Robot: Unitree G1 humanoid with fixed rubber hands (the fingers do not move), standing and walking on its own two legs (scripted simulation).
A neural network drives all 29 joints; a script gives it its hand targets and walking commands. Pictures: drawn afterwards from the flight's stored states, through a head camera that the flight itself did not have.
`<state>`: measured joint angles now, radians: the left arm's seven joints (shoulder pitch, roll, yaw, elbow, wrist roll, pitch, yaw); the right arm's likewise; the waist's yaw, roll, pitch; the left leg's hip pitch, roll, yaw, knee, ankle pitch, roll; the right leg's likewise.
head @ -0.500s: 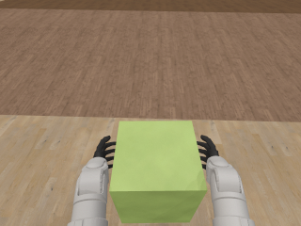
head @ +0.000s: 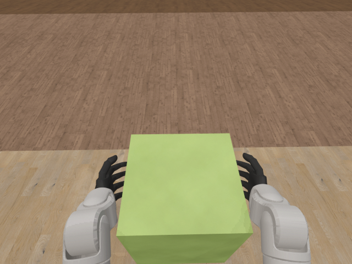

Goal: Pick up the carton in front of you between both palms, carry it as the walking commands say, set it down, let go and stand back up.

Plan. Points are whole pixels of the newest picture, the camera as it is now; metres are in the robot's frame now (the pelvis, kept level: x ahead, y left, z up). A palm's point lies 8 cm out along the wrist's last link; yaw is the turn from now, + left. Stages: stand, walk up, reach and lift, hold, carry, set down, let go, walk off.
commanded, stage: carry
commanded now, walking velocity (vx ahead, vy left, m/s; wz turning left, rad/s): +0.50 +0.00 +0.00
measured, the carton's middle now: (180, 202) +0.28 +0.00 +0.04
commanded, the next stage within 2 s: none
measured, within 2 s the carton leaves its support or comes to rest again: neither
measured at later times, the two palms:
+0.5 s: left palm (129, 115) +0.54 +0.15 +0.10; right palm (227, 112) +0.56 -0.15 +0.09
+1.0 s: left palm (139, 63) +0.91 +0.16 +0.10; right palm (209, 60) +0.91 -0.14 +0.11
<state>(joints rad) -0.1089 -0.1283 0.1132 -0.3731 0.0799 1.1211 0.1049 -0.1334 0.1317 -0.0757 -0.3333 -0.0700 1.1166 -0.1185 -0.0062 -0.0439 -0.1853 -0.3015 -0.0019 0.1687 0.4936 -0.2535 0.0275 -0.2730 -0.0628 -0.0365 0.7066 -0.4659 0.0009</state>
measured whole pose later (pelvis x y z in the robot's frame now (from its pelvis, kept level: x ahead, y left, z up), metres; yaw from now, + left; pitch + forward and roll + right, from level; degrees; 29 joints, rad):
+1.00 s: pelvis +0.68 +0.00 +0.00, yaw +0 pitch +3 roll -2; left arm 0.04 -0.13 0.04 -0.60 0.05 1.18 0.14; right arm 0.03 0.13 -0.04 -0.55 -0.01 1.16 -0.13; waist 0.01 0.00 -0.12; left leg 0.15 0.01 0.19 0.20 -0.41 0.02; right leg -0.62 -0.10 -0.19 0.59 -0.02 0.00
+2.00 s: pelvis +1.40 +0.02 +0.00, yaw +1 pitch +7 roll -2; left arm -0.61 -0.13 0.27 -0.20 0.02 1.12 0.18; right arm -0.57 0.07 -0.28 -0.23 0.04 1.13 -0.19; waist 0.03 0.04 0.02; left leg -0.25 0.06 0.06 0.96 -0.46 0.03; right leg -0.60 0.02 -0.15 0.73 -0.40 -0.06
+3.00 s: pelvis +1.92 +0.05 +0.08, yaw +2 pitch +4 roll +0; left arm -0.66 -0.07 0.29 0.02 0.02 1.18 0.18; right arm -0.62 0.13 -0.35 -0.04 -0.10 1.18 -0.15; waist 0.05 -0.01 -0.09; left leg -0.21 -0.01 0.03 0.55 -0.49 0.02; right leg -0.29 0.02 -0.08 0.60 -0.49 -0.04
